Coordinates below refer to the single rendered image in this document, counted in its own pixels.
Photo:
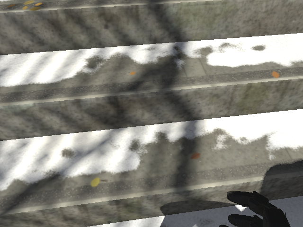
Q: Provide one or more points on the robot right hand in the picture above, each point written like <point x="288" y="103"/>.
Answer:
<point x="271" y="215"/>

